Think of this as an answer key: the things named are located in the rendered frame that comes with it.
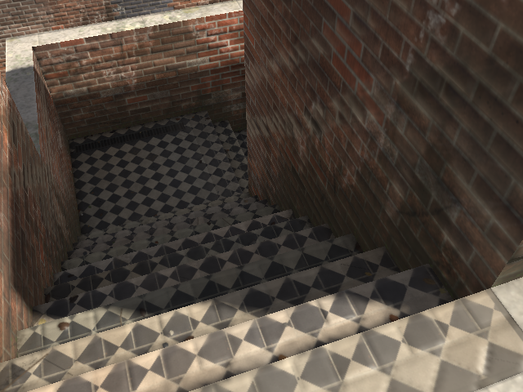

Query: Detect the stairs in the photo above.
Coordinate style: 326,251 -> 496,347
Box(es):
0,192 -> 454,392
213,120 -> 248,193

